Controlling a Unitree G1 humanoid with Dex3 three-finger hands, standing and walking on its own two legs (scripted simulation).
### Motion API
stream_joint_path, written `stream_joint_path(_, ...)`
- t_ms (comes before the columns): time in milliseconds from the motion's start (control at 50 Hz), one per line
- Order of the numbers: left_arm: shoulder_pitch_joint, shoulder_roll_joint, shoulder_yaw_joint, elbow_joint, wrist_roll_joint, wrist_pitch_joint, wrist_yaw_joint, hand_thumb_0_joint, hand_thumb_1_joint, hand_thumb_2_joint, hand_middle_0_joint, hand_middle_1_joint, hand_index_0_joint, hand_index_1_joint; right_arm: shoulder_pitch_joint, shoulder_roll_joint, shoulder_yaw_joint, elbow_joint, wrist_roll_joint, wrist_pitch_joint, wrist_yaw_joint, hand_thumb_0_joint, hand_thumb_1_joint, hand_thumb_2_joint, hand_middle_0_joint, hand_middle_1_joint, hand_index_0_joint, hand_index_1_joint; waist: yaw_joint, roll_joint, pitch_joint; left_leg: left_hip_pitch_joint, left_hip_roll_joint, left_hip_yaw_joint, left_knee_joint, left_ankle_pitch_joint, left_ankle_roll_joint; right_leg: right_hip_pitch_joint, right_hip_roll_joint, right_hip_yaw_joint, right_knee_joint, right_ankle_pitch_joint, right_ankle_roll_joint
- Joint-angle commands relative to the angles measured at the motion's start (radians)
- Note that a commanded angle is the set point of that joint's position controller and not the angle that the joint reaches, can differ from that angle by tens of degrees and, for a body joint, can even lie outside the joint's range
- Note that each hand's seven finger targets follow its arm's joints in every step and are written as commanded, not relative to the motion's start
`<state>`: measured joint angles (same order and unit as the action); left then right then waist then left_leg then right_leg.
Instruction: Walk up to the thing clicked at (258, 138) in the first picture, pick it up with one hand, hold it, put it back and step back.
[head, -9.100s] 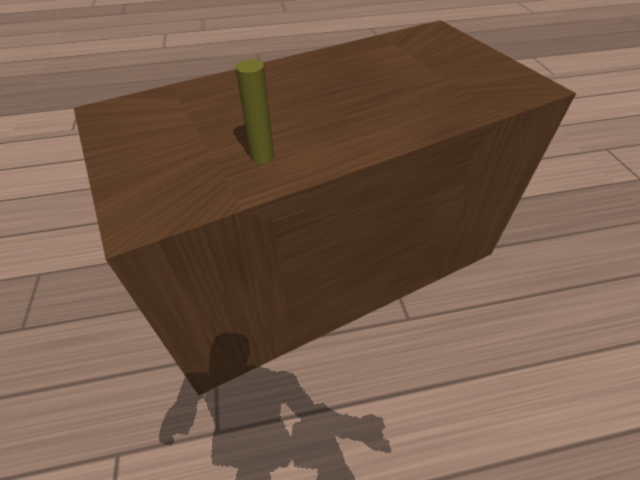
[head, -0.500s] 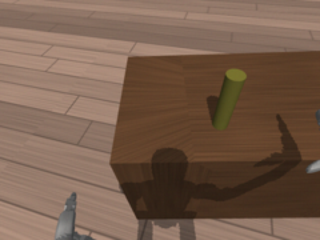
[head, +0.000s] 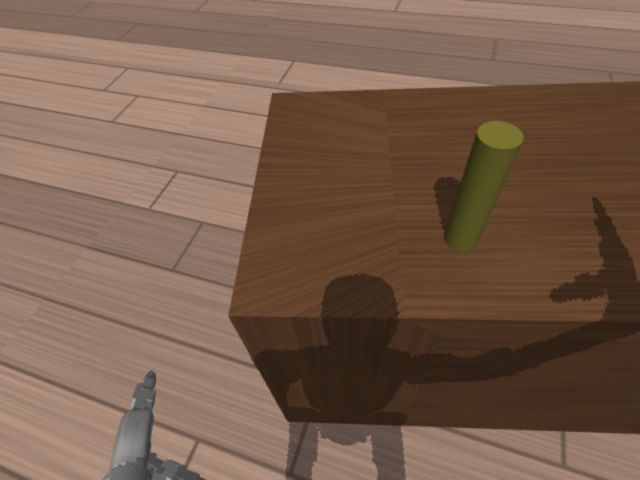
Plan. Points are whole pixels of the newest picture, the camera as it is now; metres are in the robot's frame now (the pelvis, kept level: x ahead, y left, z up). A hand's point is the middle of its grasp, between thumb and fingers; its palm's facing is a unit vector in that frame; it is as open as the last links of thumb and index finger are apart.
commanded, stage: go down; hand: right
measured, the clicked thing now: (477, 194) +0.49 -0.17 +0.05
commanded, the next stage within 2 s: approach in 1.36 s
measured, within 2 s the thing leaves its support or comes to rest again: neither
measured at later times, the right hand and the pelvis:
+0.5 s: hand out of the picture +0.39 -0.36 +0.12, palm faces +0.12 +0.99 +0.02, open 17.4 cm; pelvis +0.00 -0.01 -0.01, yaw +0 degrees
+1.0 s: hand out of the picture +0.41 -0.36 +0.13, palm faces +0.13 +0.99 +0.02, open 17.5 cm; pelvis +0.00 +0.00 -0.02, yaw +1 degrees
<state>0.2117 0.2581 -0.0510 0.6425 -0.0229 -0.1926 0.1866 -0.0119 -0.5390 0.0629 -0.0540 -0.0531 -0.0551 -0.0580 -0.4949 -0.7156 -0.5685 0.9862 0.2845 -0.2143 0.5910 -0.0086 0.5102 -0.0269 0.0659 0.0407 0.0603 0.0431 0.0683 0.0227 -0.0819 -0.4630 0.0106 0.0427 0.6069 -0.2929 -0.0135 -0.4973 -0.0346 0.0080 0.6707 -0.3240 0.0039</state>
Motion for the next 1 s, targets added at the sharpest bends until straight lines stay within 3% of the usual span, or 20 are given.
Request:
stream_joint_path(0, -0.027, 0.157, 0.062, -0.122, -0.001, -0.041, 0.008, 0.000, -0.564, 0.068, -0.050, -0.052, -0.043, -0.059, -0.315, -0.362, -0.044, -0.149, 0.020, -0.046, 0.004, 0.000, 0.504, -0.030, 0.070, 0.040, 0.062, 0.040, -0.005, -0.159, -0.302, 0.066, -0.025, -0.008, -0.041, 0.239, 0.033, 0.203, 0.017, 0.034, -0.061, 0.329, -0.013)
stream_joint_path(20, -0.051, 0.157, 0.059, -0.125, -0.001, -0.039, 0.003, 0.000, -0.564, 0.067, -0.050, -0.052, -0.044, -0.059, -0.327, -0.382, -0.051, -0.194, 0.017, -0.050, 0.003, 0.000, 0.515, -0.030, 0.068, 0.041, 0.061, 0.041, -0.019, -0.183, -0.305, 0.069, -0.022, -0.011, -0.038, 0.238, 0.034, 0.188, 0.018, 0.033, -0.060, 0.328, -0.014)
stream_joint_path(40, -0.042, 0.162, 0.065, -0.144, -0.001, -0.041, 0.002, 0.000, -0.564, 0.067, -0.051, -0.052, -0.045, -0.059, -0.365, -0.403, -0.056, -0.216, 0.013, -0.055, 0.002, 0.000, 0.510, -0.035, 0.067, 0.042, 0.061, 0.042, -0.006, -0.197, -0.342, 0.068, -0.021, -0.014, -0.032, 0.259, 0.034, 0.216, 0.017, 0.032, -0.047, 0.360, -0.012)
stream_joint_path(120, -0.019, 0.174, 0.081, -0.116, -0.002, -0.035, -0.003, 0.000, -0.567, 0.070, -0.050, -0.051, -0.043, -0.059, -0.346, -0.381, -0.049, -0.174, 0.015, -0.042, 0.001, 0.000, 0.502, -0.036, 0.070, 0.042, 0.062, 0.042, -0.001, -0.176, -0.319, 0.037, -0.029, -0.006, -0.021, 0.260, 0.035, 0.211, 0.013, 0.038, -0.032, 0.405, -0.009)
stream_joint_path(160, -0.068, 0.159, 0.060, -0.166, -0.003, -0.041, -0.009, 0.000, -0.565, 0.068, -0.050, -0.050, -0.043, -0.058, -0.400, -0.416, -0.062, -0.221, 0.007, -0.055, -0.002, 0.000, 0.510, -0.037, 0.069, 0.043, 0.062, 0.043, -0.006, -0.198, -0.346, 0.041, -0.026, -0.011, -0.019, 0.245, 0.036, 0.213, 0.013, 0.035, -0.027, 0.372, -0.010)
stream_joint_path(200, -0.040, 0.172, 0.078, -0.159, -0.005, -0.036, -0.007, 0.000, -0.565, 0.068, -0.050, -0.050, -0.043, -0.058, -0.411, -0.425, -0.063, -0.207, 0.004, -0.052, -0.003, 0.000, 0.507, -0.040, 0.067, 0.044, 0.061, 0.044, 0.007, -0.191, -0.350, 0.038, -0.024, -0.015, -0.019, 0.243, 0.035, 0.210, 0.016, 0.031, -0.025, 0.340, -0.014)
stream_joint_path(220, -0.038, 0.154, 0.056, -0.167, -0.005, -0.037, -0.010, 0.000, -0.563, 0.066, -0.050, -0.051, -0.044, -0.058, -0.395, -0.402, -0.057, -0.184, 0.011, -0.048, -0.002, 0.000, 0.502, -0.037, 0.070, 0.043, 0.062, 0.042, 0.006, -0.168, -0.328, 0.050, -0.025, -0.012, -0.018, 0.242, 0.032, 0.186, 0.018, 0.031, -0.028, 0.313, -0.017)
stream_joint_path(260, -0.033, 0.173, 0.079, -0.158, -0.006, -0.038, -0.007, 0.000, -0.560, 0.065, -0.049, -0.052, -0.044, -0.057, -0.372, -0.395, -0.043, -0.156, 0.004, -0.039, 0.001, 0.000, 0.515, -0.036, 0.068, 0.043, 0.061, 0.043, 0.012, -0.162, -0.314, 0.032, -0.023, -0.013, -0.014, 0.237, 0.032, 0.170, 0.020, 0.029, -0.029, 0.296, -0.019)
stream_joint_path(280, -0.039, 0.158, 0.059, -0.162, -0.005, -0.037, -0.011, 0.000, -0.560, 0.064, -0.050, -0.051, -0.045, -0.057, -0.412, -0.436, -0.059, -0.194, -0.004, -0.044, -0.003, 0.000, 0.515, -0.040, 0.065, 0.045, 0.060, 0.044, 0.002, -0.195, -0.321, 0.029, -0.021, -0.015, -0.011, 0.222, 0.035, 0.165, 0.020, 0.028, -0.028, 0.282, -0.018)
stream_joint_path(480, -0.022, 0.172, 0.070, -0.192, -0.002, -0.037, -0.022, 0.000, -0.563, 0.069, -0.047, -0.050, -0.042, -0.057, -0.457, -0.437, -0.051, -0.124, -0.016, -0.032, -0.004, 0.000, 0.558, -0.037, 0.060, 0.045, 0.057, 0.045, 0.016, -0.201, -0.347, -0.015, -0.031, -0.007, 0.019, 0.215, 0.039, 0.170, 0.009, 0.040, 0.007, 0.347, -0.006)
stream_joint_path(500, -0.021, 0.169, 0.063, -0.208, -0.003, -0.039, -0.022, 0.000, -0.559, 0.065, -0.048, -0.050, -0.043, -0.055, -0.476, -0.472, -0.067, -0.143, -0.018, -0.037, -0.005, 0.000, 0.544, -0.034, 0.064, 0.044, 0.059, 0.044, 0.014, -0.202, -0.357, -0.014, -0.031, -0.007, 0.019, 0.213, 0.038, 0.164, 0.009, 0.041, 0.010, 0.339, -0.007)
stream_joint_path(540, -0.032, 0.144, 0.037, -0.217, -0.003, -0.037, -0.026, 0.000, -0.560, 0.066, -0.046, -0.049, -0.041, -0.055, -0.481, -0.464, -0.057, -0.128, -0.026, -0.035, -0.006, 0.000, 0.547, -0.030, 0.066, 0.043, 0.061, 0.043, 0.007, -0.211, -0.344, -0.013, -0.030, -0.008, 0.025, 0.192, 0.040, 0.150, 0.010, 0.037, 0.007, 0.301, -0.008)
stream_joint_path(560, -0.007, 0.170, 0.070, -0.203, -0.001, -0.036, -0.026, 0.000, -0.554, 0.062, -0.047, -0.050, -0.044, -0.054, -0.494, -0.461, -0.051, -0.110, -0.028, -0.035, -0.004, 0.000, 0.568, -0.039, 0.058, 0.047, 0.055, 0.047, 0.026, -0.212, -0.353, -0.029, -0.032, -0.010, 0.027, 0.194, 0.040, 0.156, 0.008, 0.039, 0.012, 0.300, -0.006)
stream_joint_path(600, -0.029, 0.182, 0.068, -0.236, -0.002, -0.038, -0.026, 0.000, -0.553, 0.061, -0.046, -0.050, -0.043, -0.053, -0.509, -0.490, -0.065, -0.121, -0.028, -0.035, -0.005, 0.000, 0.553, -0.032, 0.064, 0.044, 0.059, 0.044, 0.021, -0.212, -0.374, -0.029, -0.032, -0.008, 0.031, 0.186, 0.039, 0.160, 0.007, 0.041, 0.014, 0.292, -0.008)
stream_joint_path(640, -0.011, 0.162, 0.052, -0.219, -0.001, -0.034, -0.027, 0.000, -0.557, 0.062, -0.047, -0.050, -0.043, -0.054, -0.489, -0.463, -0.051, -0.069, -0.034, -0.024, -0.003, 0.000, 0.545, -0.036, 0.063, 0.045, 0.058, 0.045, 0.022, -0.195, -0.358, -0.030, -0.030, -0.011, 0.035, 0.200, 0.039, 0.143, 0.012, 0.037, 0.021, 0.289, -0.010)
stream_joint_path(740, 0.014, 0.192, 0.080, -0.218, 0.003, -0.034, -0.027, 0.000, -0.555, 0.062, -0.046, -0.049, -0.042, -0.053, -0.550, -0.527, -0.068, -0.067, -0.045, -0.026, -0.001, 0.000, 0.555, -0.032, 0.064, 0.044, 0.059, 0.044, 0.035, -0.209, -0.371, -0.052, -0.032, -0.009, 0.046, 0.203, 0.039, 0.136, 0.011, 0.041, 0.036, 0.307, -0.008)
stream_joint_path(780, -0.020, 0.165, 0.047, -0.244, 0.003, -0.039, -0.033, 0.000, -0.557, 0.063, -0.046, -0.050, -0.042, -0.054, -0.545, -0.497, -0.051, -0.043, -0.048, -0.026, 0.003, 0.000, 0.556, -0.034, 0.063, 0.045, 0.058, 0.044, 0.030, -0.209, -0.362, -0.057, -0.030, -0.011, 0.045, 0.181, 0.040, 0.121, 0.011, 0.039, 0.033, 0.263, -0.009)
stream_joint_path(840, -0.011, 0.154, 0.039, -0.237, 0.002, -0.035, -0.034, 0.000, -0.560, 0.065, -0.046, -0.047, -0.041, -0.053, -0.581, -0.552, -0.077, -0.059, -0.058, -0.031, -0.002, 0.000, 0.570, -0.035, 0.061, 0.047, 0.058, 0.046, 0.021, -0.224, -0.383, -0.048, -0.027, -0.018, 0.051, 0.198, 0.040, 0.108, 0.017, 0.034, 0.047, 0.262, -0.014)
stream_joint_path(900, -0.025, 0.185, 0.060, -0.266, 0.006, -0.040, -0.030, 0.000, -0.557, 0.063, -0.046, -0.050, -0.042, -0.054, -0.570, -0.521, -0.048, -0.015, -0.056, -0.022, 0.006, 0.000, 0.543, -0.031, 0.066, 0.043, 0.060, 0.042, 0.046, -0.204, -0.369, -0.065, -0.032, -0.009, 0.050, 0.179, 0.038, 0.110, 0.012, 0.040, 0.043, 0.247, -0.013)
stream_joint_path(980, -0.015, 0.171, 0.041, -0.278, 0.008, -0.039, -0.033, 0.000, -0.560, 0.065, -0.047, -0.050, -0.042, -0.055, -0.603, -0.534, -0.048, -0.020, -0.062, -0.021, 0.004, 0.000, 0.554, -0.034, 0.064, 0.045, 0.059, 0.044, 0.039, -0.219, -0.387, -0.062, -0.031, -0.011, 0.058, 0.197, 0.040, 0.112, 0.014, 0.037, 0.056, 0.272, -0.010)
